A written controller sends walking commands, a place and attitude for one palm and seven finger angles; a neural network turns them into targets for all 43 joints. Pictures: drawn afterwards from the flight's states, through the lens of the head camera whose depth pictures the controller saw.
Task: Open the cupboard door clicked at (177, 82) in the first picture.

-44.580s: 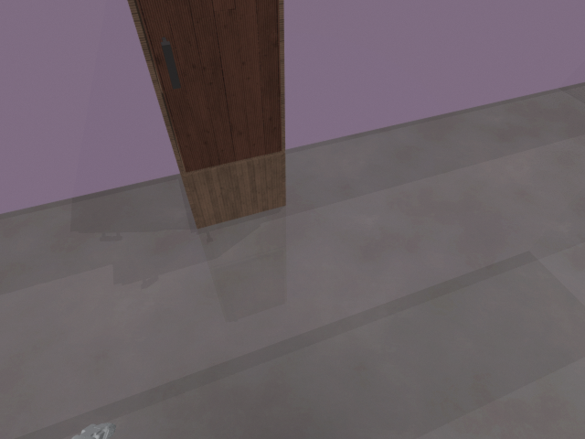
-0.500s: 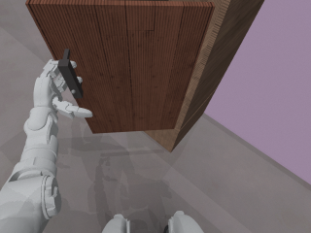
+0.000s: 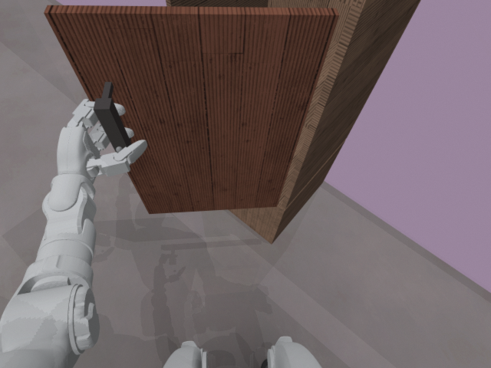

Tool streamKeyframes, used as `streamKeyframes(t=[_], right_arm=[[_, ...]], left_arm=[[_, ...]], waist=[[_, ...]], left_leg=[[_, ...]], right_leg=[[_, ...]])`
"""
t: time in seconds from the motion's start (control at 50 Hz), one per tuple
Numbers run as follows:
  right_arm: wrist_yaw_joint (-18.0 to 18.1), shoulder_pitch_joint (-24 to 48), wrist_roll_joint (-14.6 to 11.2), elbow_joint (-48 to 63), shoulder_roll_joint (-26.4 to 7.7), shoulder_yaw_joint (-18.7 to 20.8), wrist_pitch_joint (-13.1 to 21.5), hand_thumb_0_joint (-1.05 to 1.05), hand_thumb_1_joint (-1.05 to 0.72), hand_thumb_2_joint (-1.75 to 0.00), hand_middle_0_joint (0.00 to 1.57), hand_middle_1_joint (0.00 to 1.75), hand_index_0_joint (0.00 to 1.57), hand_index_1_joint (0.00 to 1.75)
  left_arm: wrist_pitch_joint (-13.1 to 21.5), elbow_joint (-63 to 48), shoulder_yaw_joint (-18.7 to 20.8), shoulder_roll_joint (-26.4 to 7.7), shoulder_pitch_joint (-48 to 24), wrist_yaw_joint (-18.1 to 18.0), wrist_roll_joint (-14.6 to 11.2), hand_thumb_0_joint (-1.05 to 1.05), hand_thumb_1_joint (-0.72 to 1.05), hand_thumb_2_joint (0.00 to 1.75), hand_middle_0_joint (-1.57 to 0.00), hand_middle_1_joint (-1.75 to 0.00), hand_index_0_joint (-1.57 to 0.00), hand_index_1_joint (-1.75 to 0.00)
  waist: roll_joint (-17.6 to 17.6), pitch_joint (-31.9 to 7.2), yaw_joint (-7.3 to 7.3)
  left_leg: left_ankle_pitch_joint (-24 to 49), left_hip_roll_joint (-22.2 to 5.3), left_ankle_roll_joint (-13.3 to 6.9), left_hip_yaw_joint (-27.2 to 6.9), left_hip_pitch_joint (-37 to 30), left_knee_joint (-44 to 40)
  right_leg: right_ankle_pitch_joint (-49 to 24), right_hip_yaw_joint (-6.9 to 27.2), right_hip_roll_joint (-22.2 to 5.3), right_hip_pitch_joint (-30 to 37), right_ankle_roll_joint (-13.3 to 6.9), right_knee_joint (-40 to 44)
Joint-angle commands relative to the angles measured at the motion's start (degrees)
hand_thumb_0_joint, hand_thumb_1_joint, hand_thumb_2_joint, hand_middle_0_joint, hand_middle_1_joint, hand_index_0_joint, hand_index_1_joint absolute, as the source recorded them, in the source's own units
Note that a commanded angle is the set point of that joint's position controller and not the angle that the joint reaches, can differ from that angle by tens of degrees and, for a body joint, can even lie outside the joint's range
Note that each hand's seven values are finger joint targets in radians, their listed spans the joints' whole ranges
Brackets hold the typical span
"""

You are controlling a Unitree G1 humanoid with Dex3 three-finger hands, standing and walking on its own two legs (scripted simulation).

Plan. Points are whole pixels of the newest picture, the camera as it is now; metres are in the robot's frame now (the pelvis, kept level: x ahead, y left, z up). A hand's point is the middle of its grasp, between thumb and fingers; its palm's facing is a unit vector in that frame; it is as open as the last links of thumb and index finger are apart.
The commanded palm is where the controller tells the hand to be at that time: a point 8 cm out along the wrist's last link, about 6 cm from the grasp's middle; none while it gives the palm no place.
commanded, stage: close the thumb around the handle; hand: left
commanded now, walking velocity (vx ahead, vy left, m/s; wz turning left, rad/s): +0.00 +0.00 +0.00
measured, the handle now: (117, 122) +0.51 +0.21 +0.06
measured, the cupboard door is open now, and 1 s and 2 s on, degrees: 45 69 85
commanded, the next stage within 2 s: pull the door open along its arc in 0.26 s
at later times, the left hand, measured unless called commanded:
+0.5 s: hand (126, 151) +0.45 +0.18 +0.06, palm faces +0.06 -1.00 -0.02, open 6.2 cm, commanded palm +0.40 +0.23 +0.07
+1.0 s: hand (160, 217) +0.33 +0.12 +0.07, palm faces +0.42 -0.91 +0.05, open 6.3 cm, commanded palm +0.27 +0.16 +0.07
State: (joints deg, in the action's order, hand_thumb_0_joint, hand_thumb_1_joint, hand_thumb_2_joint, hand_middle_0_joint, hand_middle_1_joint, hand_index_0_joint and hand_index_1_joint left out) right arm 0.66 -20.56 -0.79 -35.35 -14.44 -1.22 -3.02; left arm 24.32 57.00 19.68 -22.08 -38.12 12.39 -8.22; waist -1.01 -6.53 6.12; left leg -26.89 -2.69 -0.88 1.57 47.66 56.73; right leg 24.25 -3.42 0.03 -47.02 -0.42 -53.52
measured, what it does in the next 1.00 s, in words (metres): stands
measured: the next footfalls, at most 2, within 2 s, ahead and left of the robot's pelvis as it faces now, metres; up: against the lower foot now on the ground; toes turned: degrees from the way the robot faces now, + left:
none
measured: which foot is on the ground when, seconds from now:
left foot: down 0.00-1.00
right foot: down 0.00-1.00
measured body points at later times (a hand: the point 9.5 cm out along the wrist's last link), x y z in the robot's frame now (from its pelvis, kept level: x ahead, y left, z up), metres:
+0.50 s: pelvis +0.00 +0.00 +0.00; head +0.09 +0.01 +0.44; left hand +0.44 +0.24 +0.07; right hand +0.05 -0.26 -0.12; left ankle +0.00 +0.11 -0.68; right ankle +0.01 -0.12 -0.68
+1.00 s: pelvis +0.01 -0.01 +0.01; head +0.06 -0.01 +0.46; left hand +0.30 +0.16 +0.07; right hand +0.18 -0.23 -0.09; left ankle +0.00 +0.11 -0.68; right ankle +0.01 -0.12 -0.68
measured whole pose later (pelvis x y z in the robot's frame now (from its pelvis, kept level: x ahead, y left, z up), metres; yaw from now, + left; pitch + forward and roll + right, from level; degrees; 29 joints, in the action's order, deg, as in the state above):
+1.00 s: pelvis +0.01 -0.01 +0.01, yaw +1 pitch +13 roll +0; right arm -2.5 -11.9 2.7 -30.7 -11.1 0.1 -0.1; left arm 18.3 12.4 -1.3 3.2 -0.4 -25.2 -0.1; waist -1.1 -7.6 0.4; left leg -26.8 -1.5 0.0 1.5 39.2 53.5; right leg 25.9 -3.3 -1.0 -39.6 -1.0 -53.0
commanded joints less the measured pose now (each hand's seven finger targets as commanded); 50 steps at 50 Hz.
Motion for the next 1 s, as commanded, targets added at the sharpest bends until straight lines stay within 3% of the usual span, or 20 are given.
streamKeyframes(t=[0.0, 0.04, 0.1, 0.22, 0.24, 0.26, 0.34, 0.36, 0.42, 0.46, 0.52, 0.6, 0.7, 0.72, 0.74, 0.8, 0.86, 0.9, 0.92, 0.98], right_arm=[[0.86, -5.94, 0.15, 3.51, -9.81, 3.63, 1.58, 0.00, -0.90, -0.90, 0.20, 0.30, 0.20, 0.30], [0.90, -5.64, 0.08, 3.42, -9.68, 3.56, 1.60, 0.00, -0.90, -0.90, 0.20, 0.30, 0.20, 0.30], [0.86, -5.69, 0.25, 3.92, -9.76, 3.58, 1.57, 0.00, -0.90, -0.90, 0.20, 0.30, 0.20, 0.30], [0.70, -5.09, 0.10, 4.29, -9.46, 3.54, 1.66, 0.00, -0.90, -0.90, 0.20, 0.30, 0.20, 0.30], [0.70, -5.13, 0.11, 4.07, -9.49, 3.63, 1.66, 0.00, -0.90, -0.90, 0.20, 0.30, 0.20, 0.30], [0.73, -5.22, 0.14, 4.16, -9.64, 3.73, 1.59, 0.00, -0.90, -0.90, 0.20, 0.30, 0.20, 0.30], [0.78, -4.90, 0.08, 4.35, -9.40, 3.52, 1.66, 0.00, -0.90, -0.90, 0.20, 0.30, 0.20, 0.30], [0.72, -4.70, 0.10, 4.31, -9.15, 3.59, 1.82, 0.00, -0.90, -0.90, 0.20, 0.30, 0.20, 0.30], [0.54, -4.76, -0.06, 4.84, -9.29, 3.85, 1.90, 0.00, -0.90, -0.90, 0.20, 0.30, 0.20, 0.30], [0.26, -4.33, -0.10, 5.61, -9.19, 4.04, 1.93, 0.00, -0.90, -0.90, 0.20, 0.30, 0.20, 0.30], [-0.20, -3.48, -0.44, 6.93, -8.75, 4.12, 2.01, 0.00, -0.90, -0.90, 0.20, 0.30, 0.20, 0.30], [-0.58, -1.55, -0.86, 9.23, -8.27, 4.33, 2.56, 0.00, -0.90, -0.90, 0.20, 0.30, 0.20, 0.30], [-0.61, 1.10, -1.07, 10.64, -7.69, 4.26, 3.54, 0.00, -0.90, -0.90, 0.20, 0.30, 0.20, 0.30], [-0.58, 4.15, -0.59, 11.00, -5.31, 4.11, 4.22, 0.00, -0.90, -0.90, 0.20, 0.30, 0.20, 0.30], [-0.95, 4.43, -0.12, 10.93, -5.17, 3.88, 4.90, 0.00, -0.90, -0.90, 0.20, 0.30, 0.20, 0.30], [-1.96, 5.03, 1.38, 10.63, -4.81, 4.03, 5.70, 0.00, -0.90, -0.90, 0.20, 0.30, 0.20, 0.30], [-2.67, 6.92, 2.58, 10.91, -3.94, 3.95, 5.58, 0.00, -0.90, -0.90, 0.20, 0.30, 0.20, 0.30], [-2.73, 7.46, 3.47, 11.12, -3.67, 3.98, 5.28, 0.00, -0.90, -0.90, 0.20, 0.30, 0.20, 0.30], [-2.84, 8.49, 3.66, 11.43, -3.17, 3.95, 5.12, 0.00, -0.90, -0.90, 0.20, 0.30, 0.20, 0.30], [-2.74, 8.83, 4.25, 11.62, -2.73, 3.97, 4.62, 0.00, -0.90, -0.90, 0.20, 0.30, 0.20, 0.30]], left_arm=[[4.29, -11.48, 1.45, -12.38, -24.67, -0.33, -0.97, 0.00, 0.79, 0.85, -0.39, -1.34, -0.39, -1.34], [4.12, -10.23, 1.47, -12.52, -24.80, -0.32, -0.64, 0.00, 0.90, 0.90, -0.40, -1.35, -0.40, -1.35], [4.53, -11.42, 1.95, -13.17, -24.25, -0.11, -0.57, 0.00, 0.90, 0.90, -0.40, -1.35, -0.40, -1.35], [4.57, -12.64, 1.63, -12.27, -23.28, -0.92, -0.82, 0.00, 0.90, 0.90, -0.40, -1.35, -0.40, -1.35], [4.72, -13.32, 1.57, -12.43, -24.21, -1.10, -0.66, 0.00, 0.90, 0.90, -0.40, -1.35, -0.40, -1.35], [4.89, -13.69, 2.97, -14.04, -23.16, -1.39, -0.48, 0.00, 0.90, 0.90, -0.40, -1.35, -0.40, -1.35], [5.00, -13.84, 2.24, -13.17, -22.82, -1.33, -0.52, 0.00, 0.90, 0.90, -0.40, -1.35, -0.40, -1.35], [5.19, -14.79, 0.05, -10.62, -24.42, -1.27, -0.61, 0.00, 0.90, 0.90, -0.40, -1.35, -0.40, -1.35], [4.76, -14.57, 0.62, -9.97, -18.05, -1.31, -1.14, 0.00, 0.90, 0.90, -0.40, -1.35, -0.40, -1.35], [4.94, -18.90, 0.46, -9.77, -15.25, -1.28, -1.34, 0.00, 0.90, 0.90, -0.40, -1.35, -0.40, -1.35], [4.10, -22.19, -0.40, -7.25, -6.48, -1.38, -2.45, 0.00, 0.90, 0.90, -0.40, -1.35, -0.40, -1.35], [3.22, -31.40, -2.09, -4.20, 5.57, -1.72, -3.80, 0.00, 0.90, 0.90, -0.40, -1.35, -0.40, -1.35], [2.23, -40.00, -4.19, -1.20, 16.07, -3.32, -4.29, 0.00, 0.90, 0.90, -0.40, -1.35, -0.40, -1.35], [1.73, -44.33, 2.57, 1.72, 16.10, -11.37, -8.19, 0.00, 0.90, 0.90, -0.40, -1.35, -0.40, -1.35], [1.21, -45.76, -3.16, 6.78, 19.04, -15.48, -6.16, 0.00, 0.90, 0.90, -0.40, -1.35, -0.40, -1.35], [0.82, -50.84, -6.07, 10.22, 26.12, -25.08, -1.80, 0.00, 0.90, 0.90, -0.40, -1.35, -0.40, -1.35], [-0.23, -55.86, -11.39, 15.62, 27.27, -33.42, 3.17, 0.00, 0.90, 0.90, -0.40, -1.35, -0.40, -1.35], [-1.41, -56.68, -14.63, 17.99, 28.02, -38.94, 7.45, 0.00, 0.90, 0.90, -0.40, -1.35, -0.40, -1.35], [-2.20, -58.03, -17.12, 20.34, 28.20, -41.53, 9.26, 0.00, 0.90, 0.90, -0.40, -1.35, -0.40, -1.35], [-4.34, -60.09, -23.91, 24.74, 30.11, -44.88, 13.50, 0.00, 0.90, 0.90, -0.40, -1.35, -0.40, -1.35]], waist=[[-3.58, -22.47, 0.69], [-3.82, -22.35, 0.60], [-4.81, -24.44, 0.04], [-4.46, -24.17, -0.36], [-4.22, -24.16, 0.03], [-4.36, -24.58, -0.69], [-4.12, -23.54, -0.35], [-4.15, -23.94, 0.34], [-3.22, -24.47, -0.95], [-4.96, -26.38, -2.00], [-2.21, -24.81, -2.92], [-1.61, -23.81, -4.25], [-0.25, -18.20, -4.62], [-1.12, -18.39, -9.87], [-1.75, -17.46, -7.50], [2.26, -17.55, -7.76], [-0.08, -16.82, -7.47], [2.90, -15.89, -6.93], [1.12, -16.24, -6.87], [1.75, -16.54, -5.83]], left_leg=[[20.83, 1.83, -0.29, -2.93, -15.22, -5.89], [20.29, 1.95, -0.27, -2.61, -14.27, -5.80], [22.04, 1.99, -0.27, -2.73, -15.47, -5.62], [21.79, 1.99, -0.18, -2.46, -15.07, -5.99], [21.73, 1.94, -0.20, -2.49, -15.35, -5.93], [22.00, 1.92, -0.14, -2.51, -15.42, -6.02], [21.04, 2.01, -0.25, -2.14, -14.46, -6.28], [21.01, 1.94, -0.20, -2.28, -15.34, -6.30], [22.46, 1.94, -0.14, -2.07, -15.70, -6.54], [24.75, 1.97, -0.02, -1.85, -17.29, -6.86], [26.00, 1.93, -0.26, -1.25, -16.48, -7.62], [25.74, 2.22, -0.58, -0.25, -15.90, -8.96], [23.11, 2.31, -0.47, -0.08, -15.09, -10.57], [23.09, 2.69, 0.40, 0.27, -13.46, -11.32], [23.23, 2.55, 0.65, 0.14, -15.29, -11.22], [24.70, 2.23, 0.87, -0.56, -15.35, -10.49], [23.92, 2.31, 1.12, -0.63, -15.84, -9.89], [21.70, 2.46, 0.86, -1.25, -14.79, -9.57], [20.95, 2.53, 0.80, -1.04, -15.43, -9.40], [20.40, 2.55, 0.78, -1.21, -16.55, -9.11]], right_leg=[[-18.49, 1.39, 2.26, 9.87, -0.88, 4.87], [-18.56, 1.69, 2.04, 10.14, -0.72, 4.90], [-19.75, 1.67, 2.13, 10.97, -0.96, 4.37], [-20.01, 1.66, 2.13, 11.65, -0.75, 4.59], [-20.08, 1.69, 2.09, 11.42, -0.72, 4.65], [-20.17, 1.83, 2.11, 11.98, -0.81, 4.60], [-20.32, 2.03, 2.08, 12.60, -0.72, 4.92], [-20.05, 1.84, 2.09, 11.96, -0.66, 4.95], [-21.08, 1.67, 2.22, 12.97, -0.86, 5.00], [-22.80, 1.72, 2.15, 14.55, -0.95, 4.88], [-24.87, 1.55, 2.28, 17.08, -0.86, 5.48], [-26.67, 1.62, 2.21, 20.85, -0.89, 6.25], [-25.12, 1.27, 1.82, 20.93, -0.77, 7.20], [-23.72, 0.41, 1.50, 21.67, -0.81, 7.46], [-22.99, 0.02, 1.56, 20.37, -0.63, 7.06], [-23.45, -0.54, 1.23, 20.68, -0.70, 6.12], [-22.56, -0.32, 0.65, 19.40, -0.84, 5.41], [-20.44, -0.25, 0.56, 19.04, -0.83, 5.59], [-19.72, -0.10, 0.39, 18.36, -0.85, 5.57], [-19.96, 0.00, 0.24, 18.62, -1.13, 6.04]])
